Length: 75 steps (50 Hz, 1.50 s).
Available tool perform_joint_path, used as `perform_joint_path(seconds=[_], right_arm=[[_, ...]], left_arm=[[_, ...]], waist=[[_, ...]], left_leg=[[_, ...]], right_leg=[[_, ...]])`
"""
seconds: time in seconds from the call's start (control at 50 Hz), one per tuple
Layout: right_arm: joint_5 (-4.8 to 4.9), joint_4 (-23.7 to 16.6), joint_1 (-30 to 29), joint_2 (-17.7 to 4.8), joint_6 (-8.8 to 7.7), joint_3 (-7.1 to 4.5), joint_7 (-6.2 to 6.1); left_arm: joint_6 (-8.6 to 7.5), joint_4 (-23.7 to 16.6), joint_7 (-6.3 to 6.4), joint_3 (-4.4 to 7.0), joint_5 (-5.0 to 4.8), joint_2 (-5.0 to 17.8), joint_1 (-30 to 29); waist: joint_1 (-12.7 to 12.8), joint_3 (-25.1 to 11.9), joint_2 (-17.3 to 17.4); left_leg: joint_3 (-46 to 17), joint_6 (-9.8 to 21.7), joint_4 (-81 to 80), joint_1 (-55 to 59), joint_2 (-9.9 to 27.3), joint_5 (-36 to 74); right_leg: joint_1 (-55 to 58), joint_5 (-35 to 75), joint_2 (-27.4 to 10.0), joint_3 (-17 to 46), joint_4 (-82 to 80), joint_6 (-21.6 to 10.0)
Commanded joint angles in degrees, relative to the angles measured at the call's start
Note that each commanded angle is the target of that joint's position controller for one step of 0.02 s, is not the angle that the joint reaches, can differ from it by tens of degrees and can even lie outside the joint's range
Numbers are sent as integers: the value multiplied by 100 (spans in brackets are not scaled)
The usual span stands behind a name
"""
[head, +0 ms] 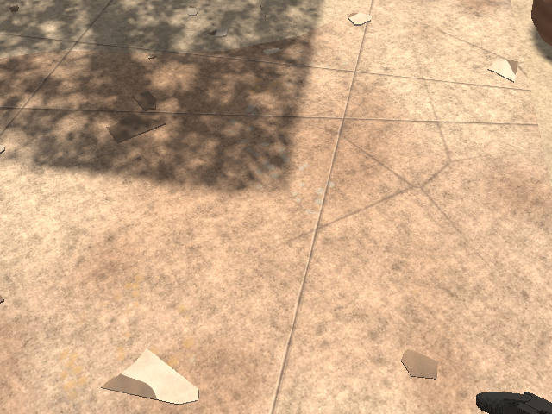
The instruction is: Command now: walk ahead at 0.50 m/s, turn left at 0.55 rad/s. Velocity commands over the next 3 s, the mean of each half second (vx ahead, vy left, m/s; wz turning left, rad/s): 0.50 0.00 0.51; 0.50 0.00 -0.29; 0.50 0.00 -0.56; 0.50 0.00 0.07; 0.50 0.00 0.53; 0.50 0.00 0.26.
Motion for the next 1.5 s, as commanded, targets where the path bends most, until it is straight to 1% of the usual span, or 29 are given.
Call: perform_joint_path(seconds=[0.02, 0.04, 0.06, 0.08, 0.1, 0.12, 0.14, 0.18, 0.34, 0.46, 0.52, 0.54, 0.56, 0.58, 0.6, 0.64, 0.72, 0.82, 0.92, 1.0, 1.02, 1.04, 1.06, 1.1, 1.14, 1.22, 1.42, 1.48, 1.5], right_arm=[[-1, -332, 647, -833, -27, -359, 1], [17, -63, 1636, -1183, 10, -561, -85], [54, 49, 2110, -1779, 60, -710, -218], [30, -200, 1891, -1974, -53, -663, -174], [2, -193, 1863, -1430, -139, -516, -125], [-17, -153, 1680, -1222, -201, -451, -127], [-9, -181, 1295, -1078, -224, -405, -137], [-98, -335, 847, -830, -234, -313, -186], [-9, -54, 1302, -1098, -213, -394, -408], [-23, 249, 1688, -1000, -192, -360, -410], [-69, 279, 1621, -856, -153, -303, -380], [-159, 197, 1811, -647, -154, -199, -397], [-48, 151, 2461, -407, -232, -121, -396], [-47, 135, 2188, -746, -299, -145, -389], [2, 11, 1463, -1021, -346, -220, -368], [-138, -178, 789, -875, -453, -191, -356], [-225, -187, 838, -611, -468, -162, -351], [-172, -341, -97, -372, -484, -55, -331], [-76, -478, -751, -493, -588, -99, -234], [-68, -278, 40, -811, -663, -283, -278], [-147, -184, 800, -1049, -674, -371, -332], [-219, -83, 1529, -1517, -610, -487, -373], [-119, 100, 1751, -1394, -529, -483, -308], [-102, 17, 1175, -714, -492, -300, -310], [-166, 98, 811, -482, -482, -211, -298], [-147, 299, 757, -646, -562, -277, -297], [5, 777, 1252, -1218, -398, -402, -345], [63, 808, 1284, -1460, -279, -472, -389], [82, 821, 1295, -1475, -237, -463, -408]], left_arm=[[72, -333, 76, 300, -91, 1253, -256], [76, -367, 102, 242, -72, 1131, -253], [16, -570, 86, 54, 174, 540, -10], [-196, -837, 19, -101, 159, 264, 86], [-346, -945, -55, 34, -63, 822, -623], [-432, -1060, -81, 15, -150, 812, -876], [-460, -982, -31, 4, -30, 728, -856], [-356, -909, -15, 68, 134, 791, -692], [-226, -1212, -59, -119, 149, 284, -1846], [-336, -1277, -231, -53, 61, 547, -1998], [-360, -1043, -193, 93, 108, 799, -1078], [-378, -939, -191, 161, 166, 1095, -254], [-312, -741, -236, 309, 152, 1558, 306], [-296, -728, -301, 183, -47, 1099, 349], [-267, -807, -288, 89, -58, 788, 22], [-187, -910, -250, 35, 60, 675, -330], [-162, -898, -134, 3, 36, 602, -294], [-56, -739, 29, 102, -35, 864, 45], [79, -609, 87, 110, -84, 826, 444], [145, -695, 98, 109, -67, 716, 220], [120, -802, 71, 18, -6, 459, 97], [72, -916, 75, -104, -13, 48, 623], [38, -1013, 83, -114, -119, 269, 914], [97, -975, 83, 50, -96, 816, 126], [140, -1068, 40, 74, -21, 659, -157], [219, -1271, -47, 0, -38, 302, -372], [136, -1852, -349, -103, -43, 236, -1829], [187, -1926, -375, 36, 4, 507, -1543], [207, -1782, -349, 155, 13, 691, -885]], waist=[[-828, -459, -639], [-1319, -968, -460], [-1196, -1386, 755], [-861, -2281, 1284], [-1218, -1954, 473], [-1091, -1226, 378], [-798, -820, -104], [-444, -555, 72], [-784, -201, 259], [-882, -145, 512], [-415, -541, 455], [-178, -1409, -160], [-312, -1975, -1871], [-180, -1710, -1630], [-83, -906, -1002], [-205, -260, -336], [-455, -389, -708], [-185, -207, -657], [-27, -165, -697], [-578, -446, -848], [-960, -1067, -577], [-960, -1920, 672], [-855, -1987, 1648], [-910, -586, 443], [-684, -112, 379], [-557, -13, 396], [-933, 228, 113], [-601, -134, 334], [-194, -520, 280]], left_leg=[[521, 403, -217, 1258, -626, -561], [352, 632, -523, 2828, -775, -248], [-1795, 1199, -653, 4640, 510, -261], [-4995, 2227, -1702, 5664, 1586, -1374], [-4551, 1878, -2047, 5485, 1474, -1496], [-3691, 1651, -2048, 4753, 1262, -1162], [-3059, 1434, -2044, 3901, 984, -575], [-2431, 1318, -2239, 2860, 667, 395], [-1596, 972, -2306, 1847, 84, 344], [-2082, 804, -1778, 2721, 650, 46], [-1721, 544, -598, 2978, 357, 1787], [-1347, 334, 951, 2305, 11, 1156], [-678, -217, 2949, 253, -859, -1343], [-1013, -241, 3526, -702, -734, -2562], [-1029, -199, 3662, -1059, -442, -2110], [-829, -208, 3072, -931, -142, -1502], [-644, -447, 1863, -284, -50, -1176], [-573, -702, 99, 181, -283, 248], [-691, -660, -802, 768, -538, 629], [-646, -275, -1419, 2199, -440, 253], [-1161, 54, -1259, 3469, 216, 78], [-2938, 752, -1300, 5406, 1463, -437], [-4651, 1207, -1799, 5584, 2143, -1773], [-3238, 803, -2065, 4194, 1589, -1762], [-2197, 661, -2367, 3261, 1157, -692], [-1164, 762, -2801, 2747, 1027, 286], [321, 450, -2637, 3517, 1126, 1397], [663, 263, -1578, 3859, 1156, 3808], [801, 166, -648, 3650, 1060, 4399]], right_leg=[[-151, 6128, -1442, 249, 1577, -729], [-954, 5617, -1210, 140, 2932, -513], [-3035, 1876, -658, 145, 4951, -188], [-4638, -1320, 379, 1439, 6378, -5], [-5257, -922, 26, 2095, 6522, -104], [-5372, -412, -195, 1998, 6164, -226], [-5042, -11, -441, 1996, 5638, -227], [-4312, 414, -636, 2025, 5031, -131], [-3667, 2500, -132, 1795, 2185, 268], [-3446, 2366, -133, 1863, 1421, -97], [-2242, 1912, 31, 1562, 1127, -598], [-734, 2243, -744, 2565, 1335, -1051], [1004, 941, -1771, 5155, 647, -2027], [1117, -489, -1901, 6237, 2, -2048], [493, -620, -1734, 5610, -50, -1795], [-595, 523, -1297, 4612, -147, -1672], [-1135, 1940, -841, 3806, -335, -1666], [-1679, 2103, -582, 3338, -356, -1490], [-1572, 1731, -625, 3726, 32, -1335], [-1590, 2057, -458, 3944, 918, -1032], [-2099, 1875, -197, 3608, 2072, -844], [-3652, 72, 571, 2767, 3885, -455], [-4833, -1304, 409, 2484, 5007, -353], [-5120, -353, -96, 2391, 5530, -251], [-4835, 199, -385, 2290, 5191, -192], [-4697, 752, -575, 2101, 4710, -79], [-4352, 2098, -382, 1494, 2208, -387], [-3510, 1212, 96, 1041, 2032, -724], [-2509, 1263, 335, 948, 1781, -908]])
Next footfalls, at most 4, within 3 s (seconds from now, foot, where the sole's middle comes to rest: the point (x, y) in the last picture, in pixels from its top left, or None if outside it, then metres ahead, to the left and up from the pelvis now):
0.04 left None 0.19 0.11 -0.76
0.52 right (327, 401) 0.49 -0.05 -0.76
1.02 left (235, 309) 0.71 0.20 -0.76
1.52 right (353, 242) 0.95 -0.11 -0.76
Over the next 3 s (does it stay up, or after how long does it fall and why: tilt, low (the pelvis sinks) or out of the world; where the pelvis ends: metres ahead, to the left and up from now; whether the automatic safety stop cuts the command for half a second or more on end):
stays up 1.64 -0.02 0.01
